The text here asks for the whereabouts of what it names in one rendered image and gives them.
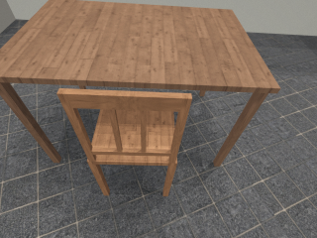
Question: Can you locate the chair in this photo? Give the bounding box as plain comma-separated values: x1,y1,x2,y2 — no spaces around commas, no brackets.
57,88,192,196

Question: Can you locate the table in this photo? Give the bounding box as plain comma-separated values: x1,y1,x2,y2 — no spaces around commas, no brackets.
0,0,281,167

